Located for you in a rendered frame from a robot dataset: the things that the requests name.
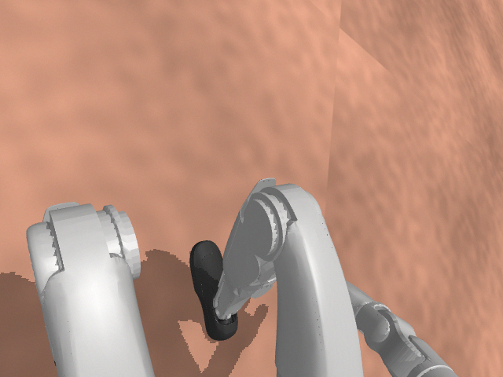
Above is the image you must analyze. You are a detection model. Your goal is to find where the right robot foot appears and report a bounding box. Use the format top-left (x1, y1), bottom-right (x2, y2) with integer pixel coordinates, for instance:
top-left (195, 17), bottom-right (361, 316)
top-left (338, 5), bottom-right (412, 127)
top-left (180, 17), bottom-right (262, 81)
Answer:
top-left (190, 240), bottom-right (238, 341)

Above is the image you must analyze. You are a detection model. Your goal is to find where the right robot arm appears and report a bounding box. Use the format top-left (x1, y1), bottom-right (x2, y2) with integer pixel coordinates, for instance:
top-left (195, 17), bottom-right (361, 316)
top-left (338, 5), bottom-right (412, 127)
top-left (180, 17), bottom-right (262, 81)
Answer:
top-left (355, 302), bottom-right (458, 377)

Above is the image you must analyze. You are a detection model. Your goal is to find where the right robot hand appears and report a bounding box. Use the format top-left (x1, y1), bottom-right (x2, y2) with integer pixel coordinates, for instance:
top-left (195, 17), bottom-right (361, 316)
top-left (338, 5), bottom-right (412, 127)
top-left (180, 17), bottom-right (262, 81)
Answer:
top-left (346, 281), bottom-right (375, 318)

